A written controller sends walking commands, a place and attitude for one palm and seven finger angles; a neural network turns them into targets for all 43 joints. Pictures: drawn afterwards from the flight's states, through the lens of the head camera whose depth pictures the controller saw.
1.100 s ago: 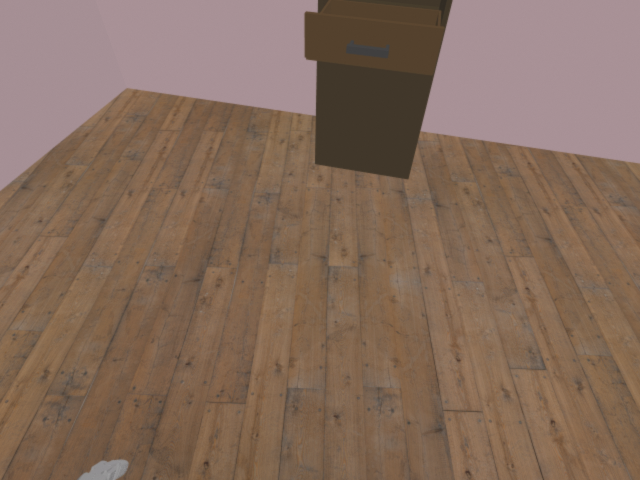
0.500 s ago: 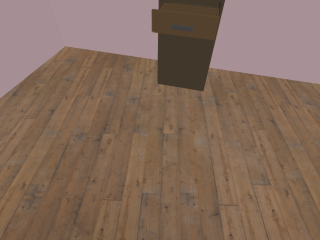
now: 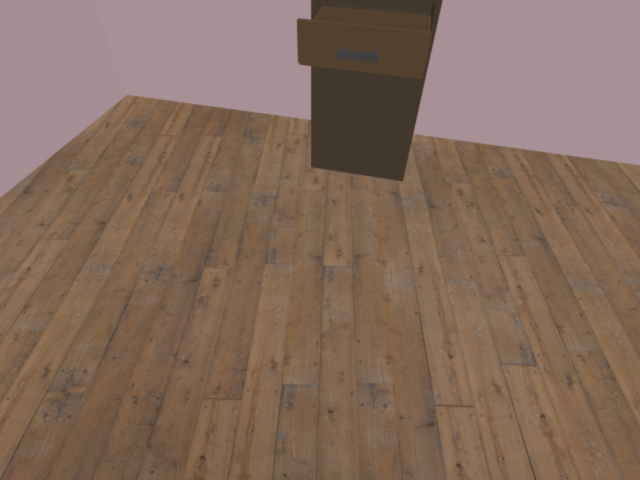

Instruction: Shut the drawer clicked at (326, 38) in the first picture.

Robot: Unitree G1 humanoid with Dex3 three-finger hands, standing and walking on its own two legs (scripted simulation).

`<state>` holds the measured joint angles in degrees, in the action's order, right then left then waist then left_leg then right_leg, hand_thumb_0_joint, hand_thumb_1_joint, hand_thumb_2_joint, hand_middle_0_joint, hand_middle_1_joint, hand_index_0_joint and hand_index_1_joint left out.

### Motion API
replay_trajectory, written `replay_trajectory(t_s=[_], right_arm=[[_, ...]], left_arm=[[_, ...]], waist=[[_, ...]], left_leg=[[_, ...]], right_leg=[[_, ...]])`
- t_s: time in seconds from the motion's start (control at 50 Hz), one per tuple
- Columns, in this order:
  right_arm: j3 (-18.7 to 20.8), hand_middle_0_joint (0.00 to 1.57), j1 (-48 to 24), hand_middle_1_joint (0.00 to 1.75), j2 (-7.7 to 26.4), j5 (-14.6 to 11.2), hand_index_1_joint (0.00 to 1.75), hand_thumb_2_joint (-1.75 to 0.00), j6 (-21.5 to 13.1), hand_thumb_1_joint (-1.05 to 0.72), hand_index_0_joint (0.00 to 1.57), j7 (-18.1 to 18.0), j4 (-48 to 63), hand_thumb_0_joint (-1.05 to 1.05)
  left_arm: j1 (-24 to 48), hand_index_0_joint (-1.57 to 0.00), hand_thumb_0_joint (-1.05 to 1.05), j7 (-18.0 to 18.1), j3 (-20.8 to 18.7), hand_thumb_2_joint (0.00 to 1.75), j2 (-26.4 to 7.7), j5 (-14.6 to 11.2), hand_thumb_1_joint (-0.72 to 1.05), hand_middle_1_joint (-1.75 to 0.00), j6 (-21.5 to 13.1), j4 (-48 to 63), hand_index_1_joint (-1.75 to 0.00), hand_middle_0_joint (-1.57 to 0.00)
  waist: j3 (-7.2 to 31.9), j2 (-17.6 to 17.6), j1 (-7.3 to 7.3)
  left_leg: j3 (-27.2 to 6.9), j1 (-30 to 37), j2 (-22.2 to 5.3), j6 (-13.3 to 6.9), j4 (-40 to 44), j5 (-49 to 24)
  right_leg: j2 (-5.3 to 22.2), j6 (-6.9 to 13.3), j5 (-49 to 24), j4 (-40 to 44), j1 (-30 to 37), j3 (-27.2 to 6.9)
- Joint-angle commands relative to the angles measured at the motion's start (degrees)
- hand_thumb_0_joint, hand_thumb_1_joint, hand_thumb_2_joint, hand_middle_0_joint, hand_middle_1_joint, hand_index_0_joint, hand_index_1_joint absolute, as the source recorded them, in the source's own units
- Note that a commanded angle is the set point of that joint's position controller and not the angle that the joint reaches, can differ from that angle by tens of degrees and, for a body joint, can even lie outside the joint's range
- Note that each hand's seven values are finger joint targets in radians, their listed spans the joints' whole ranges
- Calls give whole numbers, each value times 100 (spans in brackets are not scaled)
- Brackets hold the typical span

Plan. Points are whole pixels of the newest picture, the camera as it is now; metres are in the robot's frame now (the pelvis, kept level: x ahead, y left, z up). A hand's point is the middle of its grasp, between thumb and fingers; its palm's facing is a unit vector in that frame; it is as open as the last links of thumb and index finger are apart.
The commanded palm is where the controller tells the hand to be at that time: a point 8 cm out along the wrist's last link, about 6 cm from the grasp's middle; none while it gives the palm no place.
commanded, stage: look at it before walking up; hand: left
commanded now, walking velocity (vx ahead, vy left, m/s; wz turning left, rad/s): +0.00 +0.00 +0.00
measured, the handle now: (359, 53) +1.38 -0.07 -0.03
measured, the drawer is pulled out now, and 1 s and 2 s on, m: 0.30 0.30 0.30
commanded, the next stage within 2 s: walk to a spot facing it in 0.44 s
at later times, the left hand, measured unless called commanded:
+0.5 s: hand out of the picture +0.08 +0.25 -0.16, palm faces -0.04 -0.95 -0.32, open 7.3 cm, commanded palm none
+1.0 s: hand out of the picture +0.04 +0.15 -0.18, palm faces +0.00 -0.99 -0.17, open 7.3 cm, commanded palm none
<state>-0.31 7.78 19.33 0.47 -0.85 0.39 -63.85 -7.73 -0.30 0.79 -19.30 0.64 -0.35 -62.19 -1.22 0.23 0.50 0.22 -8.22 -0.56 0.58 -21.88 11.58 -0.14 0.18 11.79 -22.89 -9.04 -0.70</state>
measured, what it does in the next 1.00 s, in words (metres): walks ahead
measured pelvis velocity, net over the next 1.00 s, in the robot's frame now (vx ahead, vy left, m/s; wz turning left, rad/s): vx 0.10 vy -0.01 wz -0.09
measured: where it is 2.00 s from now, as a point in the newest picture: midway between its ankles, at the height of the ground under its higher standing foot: (340, 398)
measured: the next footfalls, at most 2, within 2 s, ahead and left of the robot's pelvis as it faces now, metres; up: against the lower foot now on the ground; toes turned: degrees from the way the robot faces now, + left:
left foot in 1.22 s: +0.35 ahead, +0.12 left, +0.00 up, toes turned -1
right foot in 1.62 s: +0.43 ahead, -0.16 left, +0.00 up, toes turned -24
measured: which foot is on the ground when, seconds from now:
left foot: down 0.00-0.86, up 0.88-1.00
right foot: down 0.00-1.00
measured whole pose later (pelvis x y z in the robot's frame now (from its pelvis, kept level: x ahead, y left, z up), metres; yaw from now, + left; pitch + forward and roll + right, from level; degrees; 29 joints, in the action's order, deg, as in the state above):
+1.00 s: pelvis +0.10 -0.01 -0.01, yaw -5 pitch -1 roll +0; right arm 1.5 17.6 10.7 1.1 0.2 0.8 -64.5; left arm -26.1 0.3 -0.9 -8.2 1.6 -3.5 -63.1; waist -0.9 0.1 -2.1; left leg 4.7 -24.4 -4.3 0.7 -60.9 26.0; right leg -1.5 2.3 21.9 -27.7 -5.0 -0.1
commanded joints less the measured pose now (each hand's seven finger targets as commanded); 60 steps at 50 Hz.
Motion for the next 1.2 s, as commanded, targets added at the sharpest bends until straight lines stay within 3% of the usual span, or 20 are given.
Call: replay_trajectory(t_s=[0.0,0.52,0.56,0.62,0.7,0.74,0.76,0.8,0.82,0.84,0.86,0.88,0.9,0.92,0.98,1.04,1.1,1.14,1.16,1.18], right_arm=[[237,20,-333,30,1158,2,30,-90,-112,-90,20,-96,358,0],[231,20,-402,30,1187,-10,30,-90,-118,-90,20,-111,359,0],[56,20,-21,30,460,41,30,-90,-21,-90,20,-83,189,0],[125,20,204,30,506,92,30,-90,45,-90,20,-55,196,0],[263,20,576,30,665,87,30,-90,-8,-90,20,-70,304,0],[344,20,845,30,712,70,30,-90,-74,-90,20,-97,317,0],[364,20,970,30,642,64,30,-90,-105,-90,20,-102,318,0],[346,20,940,30,455,58,30,-90,-135,-90,20,-112,319,0],[328,20,731,30,254,48,30,-90,-164,-90,20,-112,410,0],[263,20,399,30,-94,18,30,-90,-231,-90,20,-80,652,0],[252,20,-227,30,-90,52,30,-90,-265,-90,20,-59,919,0],[269,20,-426,30,-104,65,30,-90,-285,-90,20,-69,971,0],[280,20,-420,30,-254,49,30,-90,-293,-90,20,-59,968,0],[291,20,-356,30,-329,59,30,-90,-278,-90,20,-29,920,0],[336,20,-148,30,-575,40,30,-90,-167,-90,20,69,853,0],[341,20,-217,30,-698,11,30,-90,-161,-90,20,138,946,0],[358,20,-158,30,-710,-18,30,-90,-233,-90,20,150,976,0],[416,20,684,30,-567,22,30,-90,-300,-90,20,64,726,0],[471,20,1497,30,-330,51,30,-90,-337,-90,20,-26,462,0],[623,20,2261,30,241,125,30,-90,-355,-90,20,-104,293,0]], left_arm=[[251,-20,0,94,-272,90,-1206,5,90,-30,-124,397,-30,-20],[195,-20,0,93,-262,90,-1211,-1,90,-30,-137,336,-30,-20],[-218,-20,0,112,-112,90,-490,-3,90,-30,-8,153,-30,-20],[-432,-20,0,23,-172,90,-478,59,90,-30,93,191,-30,-20],[-692,-20,0,-70,-250,90,-243,86,90,-30,40,371,-30,-20],[-744,-20,0,-94,-253,90,4,82,90,-30,-34,479,-30,-20],[-739,-20,0,-99,-265,90,88,83,90,-30,-79,524,-30,-20],[-1147,-20,0,-100,-312,90,169,81,90,-30,-153,423,-30,-20],[-1745,-20,0,-69,-387,90,49,87,90,-30,-201,236,-30,-20],[-2494,-20,0,13,-512,90,-416,96,90,-30,-269,-30,-30,-20],[-3089,-20,0,91,-539,90,-541,36,90,-30,-309,-220,-30,-20],[-3163,-20,0,150,-494,90,-345,49,90,-30,-310,-258,-30,-20],[-2955,-20,0,180,-476,90,-223,80,90,-30,-301,-196,-30,-20],[-2741,-20,0,181,-443,90,-78,100,90,-30,-312,-123,-30,-20],[-2239,-20,0,174,-406,90,105,119,90,-30,-370,-28,-30,-20],[-2230,-20,0,177,-397,90,196,99,90,-30,-394,-124,-30,-20],[-2122,-20,0,178,-458,90,133,105,90,-30,-385,-169,-30,-20],[-1997,-20,0,167,-513,90,100,65,90,-30,-386,-187,-30,-20],[-2057,-20,0,151,-513,90,222,48,90,-30,-383,-192,-30,-20],[-2334,-20,0,107,-507,90,561,12,90,-30,-357,-127,-30,-20]], waist=[[180,61,-42],[364,-10,-54],[381,-10,-62],[-350,-99,-63],[-708,-544,-9],[-642,-841,29],[-593,-898,51],[-480,-598,-165],[-307,43,-446],[-268,1610,-679],[-549,1840,-940],[-639,1037,-876],[-651,512,-713],[-605,296,-565],[-714,599,-214],[-829,724,-164],[-818,789,-100],[-359,519,295],[162,172,583],[854,-933,779]], left_leg=[[-529,2,-611,-209,389,-423],[-533,206,-662,-201,412,-852],[-364,207,-614,-92,307,-97],[-422,-342,-615,-179,453,1888],[-984,-313,-1119,-558,711,2597],[-1291,104,-1560,-835,734,2006],[-1216,252,-1621,-907,584,1395],[-604,-202,-1389,-711,-240,395],[-16,-1014,-937,-424,-1284,325],[802,-2514,-240,-93,-2897,988],[546,-3393,-195,-57,-3792,2223],[249,-3748,-394,-47,-4269,2119],[173,-3835,-574,-19,-4384,1890],[188,-3683,-640,15,-4270,1634],[369,-2998,-675,114,-3651,947],[580,-2472,-563,75,-2775,277],[702,-1512,-398,-31,-1969,87],[877,-290,-127,-92,-1260,-171],[676,770,-252,-160,-1007,-105],[-824,1967,-1372,-466,-694,548]], right_leg=[[697,170,-359,489,-107,-647],[721,148,-905,475,144,-556],[635,66,29,412,76,-539],[422,162,1784,324,-597,-657],[29,214,1639,-714,-1256,-299],[-77,162,1142,-1373,-1588,162],[-12,144,1214,-1346,-1612,248],[61,211,853,-704,-708,275],[390,410,573,-191,339,-426],[1425,907,-74,529,1436,-2216],[2065,1324,-1197,832,1592,-3236],[2180,1601,-1875,682,1687,-3130],[2091,1653,-1662,570,1651,-2791],[1892,1496,-1355,594,1400,-2376],[1542,1229,-646,1058,380,-1652],[1228,969,-728,1195,-65,-1120],[1142,807,-828,1055,-335,-901],[882,658,-1686,22,-330,-585],[663,552,-1972,-1141,-536,-469],[173,355,-541,-2715,-1456,-121]])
